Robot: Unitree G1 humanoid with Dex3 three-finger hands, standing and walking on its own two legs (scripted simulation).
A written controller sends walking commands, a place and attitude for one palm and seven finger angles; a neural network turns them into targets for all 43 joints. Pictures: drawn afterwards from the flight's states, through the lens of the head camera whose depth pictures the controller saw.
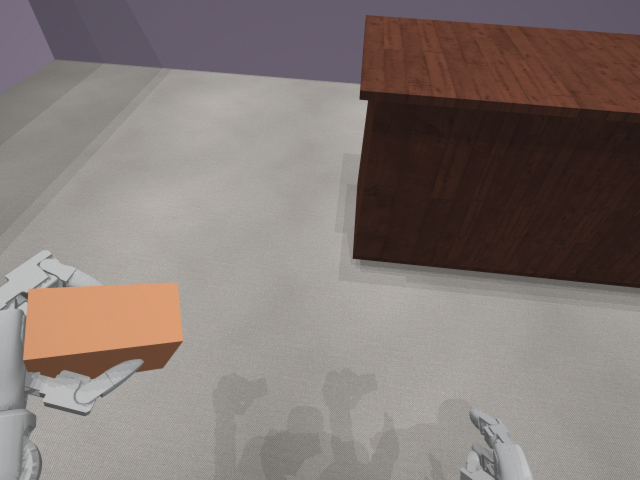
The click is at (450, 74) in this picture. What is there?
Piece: table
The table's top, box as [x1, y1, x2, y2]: [359, 15, 639, 122]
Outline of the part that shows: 366,15 359,99 639,122 639,35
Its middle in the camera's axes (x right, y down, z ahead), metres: +0.88 -0.53 +1.21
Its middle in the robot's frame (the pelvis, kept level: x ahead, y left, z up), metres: +1.31 -0.80 +0.01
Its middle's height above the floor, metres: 0.79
